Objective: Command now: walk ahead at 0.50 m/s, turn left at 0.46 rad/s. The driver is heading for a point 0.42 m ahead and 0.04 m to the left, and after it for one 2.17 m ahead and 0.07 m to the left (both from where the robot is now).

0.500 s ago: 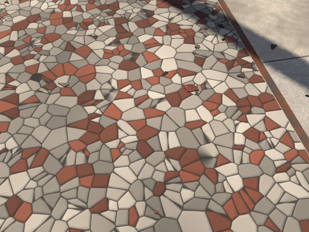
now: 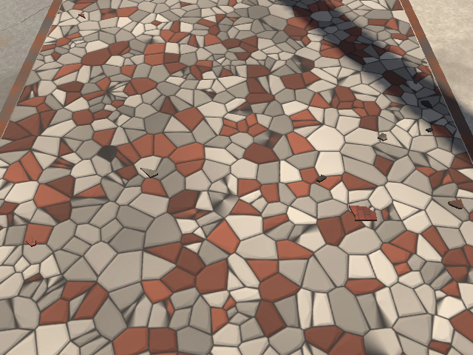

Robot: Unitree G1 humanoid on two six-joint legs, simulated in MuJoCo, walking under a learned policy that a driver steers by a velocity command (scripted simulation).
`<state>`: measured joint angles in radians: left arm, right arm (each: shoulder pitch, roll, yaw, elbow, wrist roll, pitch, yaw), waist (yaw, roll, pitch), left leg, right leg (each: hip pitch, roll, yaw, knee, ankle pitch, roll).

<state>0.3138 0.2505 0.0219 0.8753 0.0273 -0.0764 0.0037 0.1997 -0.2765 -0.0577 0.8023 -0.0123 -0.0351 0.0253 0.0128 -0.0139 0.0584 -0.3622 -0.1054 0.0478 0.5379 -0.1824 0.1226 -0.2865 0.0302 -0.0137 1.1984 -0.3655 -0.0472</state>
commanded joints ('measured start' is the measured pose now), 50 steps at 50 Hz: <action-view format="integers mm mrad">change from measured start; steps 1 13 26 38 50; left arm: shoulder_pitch -26 -344 -65 -64 -32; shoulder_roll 118 84 70 187 91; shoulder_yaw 21 -1 3 54 64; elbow -110 -237 -174 -94 -117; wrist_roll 16 7 -11 -20 -14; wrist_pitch -7 28 1 69 143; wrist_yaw -7 -25 9 -10 -23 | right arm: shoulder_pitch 95 266 196 51 -18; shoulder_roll -104 -157 -75 -60 -91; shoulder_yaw -30 -51 -25 21 5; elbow -9 21 -27 -41 -73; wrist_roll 12 7 -18 -4 -12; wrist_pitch -1 -13 28 57 40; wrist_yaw -12 -22 -23 -52 -79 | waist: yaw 3 -102 -15 -39 -2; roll -4 76 -90 -116 152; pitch -25 -26 -131 -116 -79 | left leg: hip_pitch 212 290 -151 149 246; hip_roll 289 187 56 53 357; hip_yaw -416 -363 -178 -38 -110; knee -305 -278 626 42 -214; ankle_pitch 190 348 -273 -109 380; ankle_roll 177 100 -110 -118 88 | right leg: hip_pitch -305 -354 195 -20 -202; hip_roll -108 -76 -309 -193 -10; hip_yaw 75 19 260 276 12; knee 10 -516 -836 -828 -219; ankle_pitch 41 350 904 468 -76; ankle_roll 30 106 -150 -137 84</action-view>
